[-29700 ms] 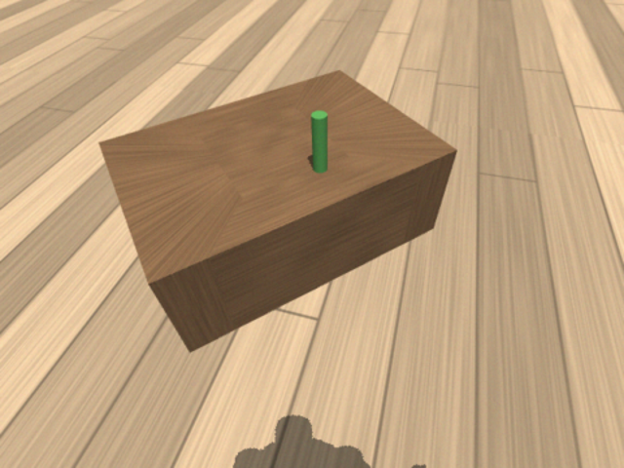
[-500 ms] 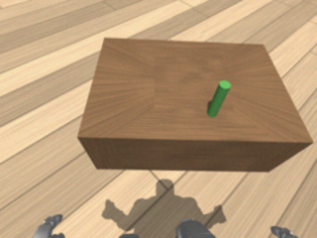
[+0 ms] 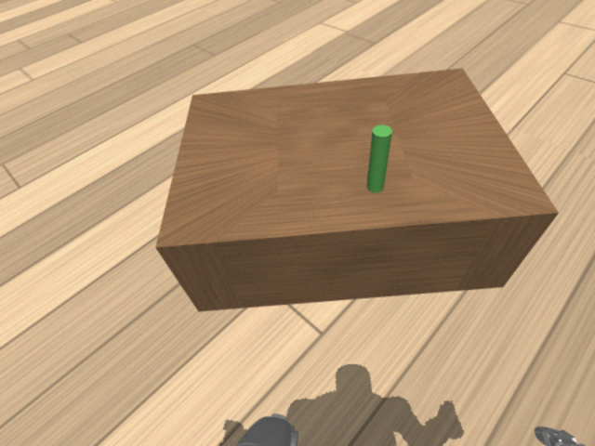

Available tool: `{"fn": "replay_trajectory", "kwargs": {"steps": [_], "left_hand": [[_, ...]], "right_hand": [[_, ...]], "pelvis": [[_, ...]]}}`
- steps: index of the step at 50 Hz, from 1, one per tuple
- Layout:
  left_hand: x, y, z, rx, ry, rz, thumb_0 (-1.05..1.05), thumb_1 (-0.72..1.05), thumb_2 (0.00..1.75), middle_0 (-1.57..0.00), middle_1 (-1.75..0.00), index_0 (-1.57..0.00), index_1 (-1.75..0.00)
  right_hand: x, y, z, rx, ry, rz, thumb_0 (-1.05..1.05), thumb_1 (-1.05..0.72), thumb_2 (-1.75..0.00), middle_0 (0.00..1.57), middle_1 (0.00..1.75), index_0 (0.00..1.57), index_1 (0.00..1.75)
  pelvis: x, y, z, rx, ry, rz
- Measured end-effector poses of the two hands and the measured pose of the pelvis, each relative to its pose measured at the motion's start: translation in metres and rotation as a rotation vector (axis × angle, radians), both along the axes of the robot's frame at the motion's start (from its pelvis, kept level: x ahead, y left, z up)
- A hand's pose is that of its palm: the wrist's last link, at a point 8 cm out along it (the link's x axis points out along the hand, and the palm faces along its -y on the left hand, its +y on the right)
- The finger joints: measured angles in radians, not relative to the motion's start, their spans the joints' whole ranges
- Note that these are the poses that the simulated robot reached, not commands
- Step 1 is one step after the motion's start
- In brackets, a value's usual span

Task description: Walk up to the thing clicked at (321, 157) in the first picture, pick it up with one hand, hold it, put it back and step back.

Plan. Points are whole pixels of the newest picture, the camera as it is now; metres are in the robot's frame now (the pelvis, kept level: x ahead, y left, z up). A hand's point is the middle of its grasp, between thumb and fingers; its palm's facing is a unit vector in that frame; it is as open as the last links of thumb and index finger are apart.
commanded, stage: step back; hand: right
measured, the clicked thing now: (378, 161) +0.86 -0.16 -0.24
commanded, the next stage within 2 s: stand in 1.88 s
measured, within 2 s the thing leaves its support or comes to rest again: neither
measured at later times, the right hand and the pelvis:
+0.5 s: hand out of the picture -0.02 -0.29 -0.13, palm faces -0.13 +0.87 -0.47, open 7.4 cm; pelvis -0.16 -0.03 +0.00, yaw +4 degrees
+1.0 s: hand out of the picture -0.22 -0.31 -0.16, palm faces -0.19 +0.91 -0.36, open 7.4 cm; pelvis -0.30 -0.06 -0.01, yaw +8 degrees
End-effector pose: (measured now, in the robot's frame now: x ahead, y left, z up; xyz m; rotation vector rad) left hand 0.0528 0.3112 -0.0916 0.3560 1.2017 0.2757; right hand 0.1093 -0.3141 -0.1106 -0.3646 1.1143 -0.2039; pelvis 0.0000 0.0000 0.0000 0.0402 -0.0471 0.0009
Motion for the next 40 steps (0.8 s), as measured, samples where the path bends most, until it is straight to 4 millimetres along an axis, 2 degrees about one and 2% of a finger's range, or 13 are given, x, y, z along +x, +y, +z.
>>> {"fn": "replay_trajectory", "kwargs": {"steps": [4,7,11,14,18,23,26,29,32,35,40], "left_hand": [[-0.003,-0.001,0.009,0.020,-0.045,-0.007,0.00,0.90,0.90,-0.20,-0.30,-0.21,-0.30],[-0.002,0.001,0.007,0.032,-0.105,-0.019,0.00,0.90,0.90,-0.20,-0.30,-0.21,-0.30],[-0.010,0.005,-0.009,0.009,-0.179,-0.013,0.00,0.90,0.90,-0.20,-0.30,-0.21,-0.30],[-0.027,0.002,-0.021,-0.030,-0.180,0.008,0.00,0.90,0.90,-0.20,-0.30,-0.20,-0.30],[-0.061,-0.010,-0.022,-0.076,-0.136,0.024,0.00,0.91,0.90,-0.20,-0.30,-0.20,-0.30],[-0.112,-0.018,-0.024,-0.075,-0.089,0.038,0.00,0.90,0.90,-0.20,-0.30,-0.20,-0.30],[-0.146,-0.024,-0.029,-0.052,-0.045,0.029,0.00,0.90,0.90,-0.20,-0.30,-0.20,-0.30],[-0.179,-0.034,-0.034,-0.021,-0.009,0.019,0.00,0.90,0.90,-0.20,-0.30,-0.20,-0.30],[-0.217,-0.050,-0.029,-0.015,0.015,0.036,0.00,0.91,0.90,-0.20,-0.30,-0.20,-0.30],[-0.251,-0.058,-0.017,-0.006,0.024,0.057,0.00,0.90,0.90,-0.20,-0.30,-0.21,-0.30],[-0.285,-0.057,-0.002,0.029,0.018,0.072,0.00,0.90,0.90,-0.20,-0.30,-0.21,-0.30]], "right_hand": [[-0.045,-0.006,-0.002,-0.009,0.071,0.006,0.00,-0.90,-0.90,0.21,0.30,0.20,0.30],[-0.076,-0.006,-0.005,-0.027,0.132,0.022,0.01,-0.90,-0.90,0.21,0.30,0.20,0.30],[-0.107,-0.001,-0.008,-0.053,0.169,0.057,0.01,-0.90,-0.90,0.20,0.30,0.20,0.30],[-0.127,0.007,-0.002,-0.054,0.167,0.065,0.01,-0.90,-0.90,0.21,0.30,0.20,0.30],[-0.140,0.004,0.014,-0.068,0.131,0.083,0.01,-0.90,-0.90,0.21,0.30,0.20,0.30],[-0.137,-0.010,0.027,-0.091,0.042,0.106,0.01,-0.90,-0.90,0.21,0.30,0.21,0.30],[-0.135,-0.022,0.027,-0.094,-0.021,0.121,0.01,-0.90,-0.90,0.21,0.30,0.20,0.30],[-0.140,-0.038,0.016,-0.079,-0.074,0.128,0.00,-0.90,-0.90,0.21,0.30,0.20,0.30],[-0.156,-0.050,0.005,-0.052,-0.079,0.110,0.00,-0.90,-0.90,0.21,0.30,0.20,0.30],[-0.182,-0.051,0.004,-0.019,-0.048,0.092,0.00,-0.90,-0.90,0.20,0.30,0.20,0.30],[-0.232,-0.054,-0.002,0.000,0.016,0.100,0.00,-0.90,-0.90,0.20,0.30,0.20,0.30]], "pelvis": [[-0.021,-0.003,0.004,-0.006,0.028,0.032],[-0.041,-0.005,0.000,-0.022,0.032,0.066],[-0.070,-0.004,-0.011,-0.037,0.019,0.115],[-0.092,-0.004,-0.012,0.003,-0.005,0.105],[-0.113,-0.008,-0.001,-0.057,0.002,0.119],[-0.144,-0.021,0.002,-0.067,0.024,0.087],[-0.167,-0.032,-0.004,-0.060,0.026,0.058],[-0.191,-0.046,-0.015,-0.049,0.020,0.034],[-0.215,-0.056,-0.016,-0.098,-0.012,0.064],[-0.230,-0.064,-0.008,-0.030,0.001,0.048],[-0.258,-0.065,-0.001,-0.010,0.025,0.080]]}}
